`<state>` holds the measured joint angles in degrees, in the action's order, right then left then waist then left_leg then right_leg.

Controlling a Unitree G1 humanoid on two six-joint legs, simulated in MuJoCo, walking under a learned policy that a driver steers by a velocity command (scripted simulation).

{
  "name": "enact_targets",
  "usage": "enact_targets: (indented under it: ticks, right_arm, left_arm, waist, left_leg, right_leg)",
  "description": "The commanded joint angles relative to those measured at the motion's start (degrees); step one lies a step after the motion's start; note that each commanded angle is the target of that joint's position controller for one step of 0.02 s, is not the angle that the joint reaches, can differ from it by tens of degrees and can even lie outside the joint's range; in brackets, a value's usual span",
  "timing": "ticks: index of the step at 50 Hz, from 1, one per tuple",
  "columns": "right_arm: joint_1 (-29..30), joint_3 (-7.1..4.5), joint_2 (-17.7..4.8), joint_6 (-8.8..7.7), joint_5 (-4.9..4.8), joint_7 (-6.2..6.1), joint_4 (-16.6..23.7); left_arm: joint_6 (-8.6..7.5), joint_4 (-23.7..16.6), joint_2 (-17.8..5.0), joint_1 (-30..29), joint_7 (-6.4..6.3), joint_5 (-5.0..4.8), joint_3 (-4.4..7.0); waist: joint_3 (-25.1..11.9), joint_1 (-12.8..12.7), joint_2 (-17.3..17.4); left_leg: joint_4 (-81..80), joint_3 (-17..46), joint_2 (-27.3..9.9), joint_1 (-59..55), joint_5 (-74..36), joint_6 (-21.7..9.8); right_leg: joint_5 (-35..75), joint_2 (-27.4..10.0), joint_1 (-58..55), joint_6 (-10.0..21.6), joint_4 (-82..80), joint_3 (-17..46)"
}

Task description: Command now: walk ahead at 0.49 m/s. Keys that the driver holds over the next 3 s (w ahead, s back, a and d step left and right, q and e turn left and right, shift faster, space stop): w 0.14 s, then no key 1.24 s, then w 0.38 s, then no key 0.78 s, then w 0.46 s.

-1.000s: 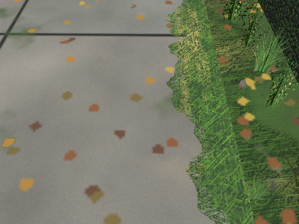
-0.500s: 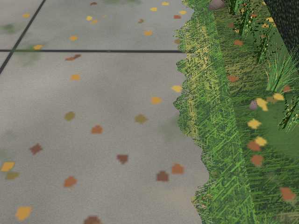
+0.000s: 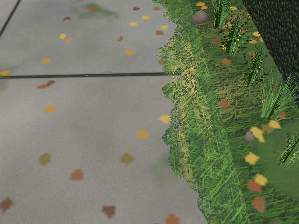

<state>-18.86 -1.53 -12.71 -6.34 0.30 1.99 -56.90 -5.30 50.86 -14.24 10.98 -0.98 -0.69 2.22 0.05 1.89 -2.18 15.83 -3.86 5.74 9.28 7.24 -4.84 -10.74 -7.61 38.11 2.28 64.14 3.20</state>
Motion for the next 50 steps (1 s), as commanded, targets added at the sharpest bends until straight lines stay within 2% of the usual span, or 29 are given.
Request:
enact_targets:
  ticks: [1,4,7,9,11,12,13,14,15,16,17,18,19,20,21,23,24,26,28,30,32,33,34,35,36,37,39,41,50]
  right_arm:
    - [1.8,-1.36,-8.0,-0.78,-0.15,-1.2,3.2]
    - [-1.5,-1.49,-8.8,-0.21,-0.8,-1.85,2.6]
    - [-4.8,-1.66,-9.5,0.29,-1.3,-1.95,1.4]
    - [-5.9,-1.53,-9.0,1.1,-1.07,-2.12,0.6]
    - [-5.7,-1.66,-9.5,1.97,-0.87,-2.42,0.1]
    - [-4.7,-1.76,-9.8,2.29,-0.91,-2.56,0.2]
    - [-3.1,-1.66,-9.7,2.52,-1.03,-2.73,0.7]
    - [-3.1,-1.17,-8.5,2.46,-0.6,-2.79,1.3]
    - [-6.6,0.27,-4.8,1.8,1.04,-2.58,2.5]
    - [-15.3,1.66,-0.2,1.12,-0.29,-1.98,-0.3]
    - [-13.5,-0.07,-7.2,0.91,-1.27,-1.85,-1.2]
    - [-6.9,-0.64,-8.4,1.29,-2.25,-2.11,0.9]
    - [-3.2,-0.65,-7.4,2.15,-1.71,-2.67,1.6]
    - [-1.7,-1.13,-7.2,3.16,-0.76,-3.38,1.9]
    - [-3.1,-0.94,-5.3,4.12,-0.44,-3.68,1.6]
    - [-4.8,-0.47,-2.6,5.11,-0.36,-4.21,0.8]
    - [-4.2,-0.36,-2.3,5.38,-0.31,-4.49,0.9]
    - [-2.1,-0.5,-3.2,6.04,-0.01,-4.78,1.1]
    - [-0.1,-0.9,-4.2,6.82,-0.05,-4.84,1.2]
    - [1.3,-1.11,-4.1,7.01,0.16,-4.8,1.1]
    - [1.9,-1.21,-4.5,6.83,1.11,-4.78,1.0]
    - [1.5,-1.24,-5.5,6.61,1.22,-4.86,1.0]
    - [2.7,-2.3,-9.3,6.45,0.08,-4.88,0.1]
    - [2.8,-2.1,-6.8,6.03,-0.29,-4.55,-0.4]
    - [3.3,-1.63,-4.8,5.55,0.08,-4.45,-0.7]
    - [4.5,-1.65,-4.8,5.16,0.27,-4.39,-0.7]
    - [5.0,-1.63,-4.2,4.4,0.06,-4.35,-1.1]
    - [4.1,-1.67,-4.3,4.13,-0.21,-4.36,-1.8]
    - [2.6,-1.43,-3.8,4.78,-0.35,-4.57,-3.7]
  left_arm:
    - [0.12,-2.6,-2.6,1.1,-0.25,0.64,0.75]
    - [-0.36,-4.4,-1.9,-5.6,0.22,0.33,0.5]
    - [-0.54,-5.9,-1.8,-10.9,1.04,-0.25,0.21]
    - [-0.89,-7.0,-1.7,-13.6,1.8,-0.11,0.02]
    - [-1.43,-7.5,-2.7,-12.6,2.49,0.19,0.34]
    - [-1.7,-6.9,-3.8,-9.9,2.62,0.42,0.79]
    - [-1.95,-5.0,-5.3,-4.0,2.52,0.85,1.59]
    - [-2.24,-2.6,-8.6,3.6,2.22,1.31,2.75]
    - [-2.0,-1.4,-13.6,11.2,1.86,2.71,3.55]
    - [-1.02,-0.5,-12.9,13.3,2.04,1.91,3.26]
    - [-0.38,-1.2,-9.1,12.1,2.37,1.1,2.37]
    - [-0.15,-2.4,-7.3,5.7,2.2,0.76,1.66]
    - [-0.15,-3.1,-5.6,0.4,2.2,0.81,0.84]
    - [-0.37,-3.4,-3.9,-2.5,2.19,1.21,0.26]
    - [-0.34,-2.9,-3.8,-4.1,2.31,1.91,0.23]
    - [-0.3,-2.0,-4.0,-4.9,2.2,2.85,0.26]
    - [-0.28,-1.6,-4.3,-4.6,1.96,2.92,0.3]
    - [0.16,-0.9,-5.3,-3.9,1.41,2.36,0.54]
    - [0.94,-0.3,-5.9,-3.5,0.89,1.75,0.61]
    - [1.72,0.2,-5.3,-4.1,0.53,1.14,0.35]
    - [2.11,1.6,-3.4,-1.8,0.38,0.9,-0.31]
    - [2.19,2.0,-3.2,-1.0,0.39,1.05,-0.37]
    - [2.43,2.3,-3.5,2.3,0.22,1.0,0.08]
    - [2.8,2.6,-4.1,1.1,-0.26,1.3,0.19]
    - [3.1,2.7,-4.0,0.7,-0.54,1.09,0.33]
    - [3.38,3.0,-3.1,0.9,-0.79,1.05,0.18]
    - [3.6,3.8,-2.7,1.6,-0.8,1.45,0.19]
    - [3.55,4.3,-2.6,1.4,-0.61,1.27,0.24]
    - [4.27,6.5,-2.1,1.7,-0.62,0.75,0.37]
  waist:
    - [3.0,-2.3,3.5]
    - [3.1,0.1,4.1]
    - [3.9,2.2,4.7]
    - [5.0,2.8,4.8]
    - [3.3,1.4,6.4]
    - [1.2,-0.3,7.2]
    - [-2.0,-3.4,7.2]
    - [-7.2,-6.1,5.4]
    - [-17.0,-6.2,-4.5]
    - [-26.0,-4.7,-15.9]
    - [-24.8,-6.0,-7.5]
    - [-16.4,-4.6,-4.5]
    - [-11.0,-2.9,0.0]
    - [-8.2,-1.3,0.4]
    - [-7.1,0.6,-1.5]
    - [-6.5,1.9,-3.4]
    - [-6.7,1.8,-4.0]
    - [-7.8,0.9,-4.0]
    - [-6.9,0.1,-4.0]
    - [-3.6,0.6,-3.7]
    - [-0.7,0.5,-1.9]
    - [0.6,-0.2,-0.1]
    - [2.2,-3.6,6.7]
    - [2.8,-2.1,7.4]
    - [2.7,-2.4,7.7]
    - [2.3,-2.8,8.1]
    - [1.0,-2.9,7.4]
    - [-0.1,-2.4,5.9]
    - [-0.4,-1.7,2.7]
  left_leg:
    - [-11.0,12.7,-16.8,4.4,-4.4,-10.0]
    - [-10.5,10.2,-15.7,0.9,-5.5,-7.9]
    - [-9.2,9.4,-16.5,-3.1,-4.4,-7.2]
    - [-5.6,8.8,-17.0,-6.0,-10.3,-6.5]
    - [-0.4,9.1,-18.0,-9.0,-19.6,-5.0]
    - [3.0,9.0,-17.8,-10.0,-24.5,-3.9]
    - [9.2,7.9,-15.8,-9.8,-30.5,-2.3]
    - [19.1,5.7,-12.0,-6.4,-28.8,-0.1]
    - [37.9,3.4,-6.8,9.3,-4.6,2.9]
    - [54.8,5.7,-0.6,22.6,30.6,5.6]
    - [59.9,12.4,-3.3,23.3,30.0,5.2]
    - [59.7,10.2,-5.9,26.5,26.7,5.1]
    - [55.9,8.4,-8.7,25.4,22.8,5.7]
    - [51.2,8.7,-10.8,21.7,19.6,5.9]
    - [47.2,8.0,-11.2,16.3,17.2,6.2]
    - [38.8,6.1,-10.1,10.0,15.4,6.7]
    - [34.8,5.8,-9.8,8.9,14.8,6.8]
    - [28.6,5.6,-9.6,6.9,11.3,6.8]
    - [24.3,5.4,-9.4,5.0,8.2,6.4]
    - [17.5,4.2,-8.6,2.1,4.3,5.2]
    - [10.9,5.4,-9.8,-0.3,1.5,3.5]
    - [8.7,7.5,-12.1,-0.3,1.0,2.3]
    - [9.2,7.2,-11.5,3.5,6.9,1.2]
    - [6.9,7.3,-10.6,8.9,13.1,1.5]
    - [5.4,7.5,-10.5,10.7,14.0,2.4]
    - [5.1,7.4,-10.3,11.1,12.0,3.3]
    - [5.9,7.1,-10.1,9.1,7.9,3.8]
    - [7.1,6.7,-9.9,7.3,3.9,3.7]
    - [9.2,5.4,-8.8,4.4,-2.2,3.6]
  right_leg:
    - [8.9,-2.2,2.3,-1.4,-8.5,0.3]
    - [15.9,-0.2,1.2,-1.6,-21.0,-1.4]
    - [16.4,1.4,-0.2,-1.9,-27.9,-2.7]
    - [14.5,2.8,-1.0,-1.3,-31.7,-3.2]
    - [11.5,4.3,-4.6,0.1,-34.2,-3.2]
    - [11.1,5.5,-8.6,1.1,-35.8,-3.6]
    - [13.5,7.3,-16.2,2.4,-38.4,-4.8]
    - [26.3,5.3,-27.7,4.2,-38.8,-3.7]
    - [49.8,-8.1,-49.1,10.0,-32.9,9.3]
    - [54.9,-19.3,-61.1,19.8,-35.9,25.7]
    - [45.1,-16.3,-54.3,17.8,-38.8,25.0]
    - [38.9,-13.6,-46.4,14.8,-40.5,17.9]
    - [35.1,-10.6,-37.5,13.1,-43.4,12.8]
    - [33.3,-8.7,-30.4,11.7,-45.2,9.8]
    - [32.1,-6.8,-24.6,11.1,-47.0,6.9]
    - [33.4,-4.3,-19.1,11.2,-48.4,2.4]
    - [33.5,-4.1,-18.9,11.5,-48.5,1.7]
    - [24.6,-4.3,-19.4,11.6,-49.2,2.2]
    - [8.3,-4.4,-18.2,11.0,-51.0,3.8]
    - [-8.1,-2.9,-15.1,8.9,-51.8,4.4]
    - [-17.0,-0.5,-13.5,5.1,-51.3,4.7]
    - [-17.3,1.2,-13.3,3.3,-49.1,4.0]
    - [-14.4,5.1,-14.6,1.9,-48.6,0.3]
    - [-11.0,6.4,-19.6,0.9,-45.8,-2.1]
    - [-8.5,6.4,-22.1,0.9,-44.2,-2.5]
    - [-6.4,6.2,-23.8,1.2,-43.3,-2.7]
    - [-2.5,6.4,-24.8,1.4,-42.1,-3.2]
    - [1.0,6.2,-25.5,1.6,-41.3,-3.3]
    - [7.6,6.0,-27.1,1.2,-39.6,-3.3]
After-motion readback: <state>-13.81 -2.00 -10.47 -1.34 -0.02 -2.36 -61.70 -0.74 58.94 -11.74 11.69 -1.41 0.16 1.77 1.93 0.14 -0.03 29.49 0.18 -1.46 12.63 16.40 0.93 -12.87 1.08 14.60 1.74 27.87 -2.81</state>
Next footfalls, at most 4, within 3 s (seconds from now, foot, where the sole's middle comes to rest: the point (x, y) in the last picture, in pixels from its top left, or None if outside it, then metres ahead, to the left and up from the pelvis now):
0.28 right None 0.34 -0.16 -0.78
0.64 left None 0.30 0.07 -0.78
2.08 right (178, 197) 0.64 -0.13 -0.78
2.36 left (128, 216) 0.56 0.11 -0.78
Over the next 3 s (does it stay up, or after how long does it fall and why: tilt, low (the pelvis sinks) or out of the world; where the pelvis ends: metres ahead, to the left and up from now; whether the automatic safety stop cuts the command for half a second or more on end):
stays up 0.68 -0.05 0.00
